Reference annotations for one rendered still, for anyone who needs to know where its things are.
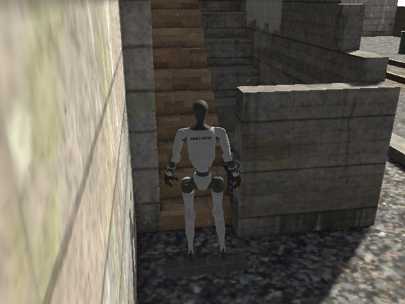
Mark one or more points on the stairs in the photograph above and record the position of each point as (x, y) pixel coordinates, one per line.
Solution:
(181, 77)

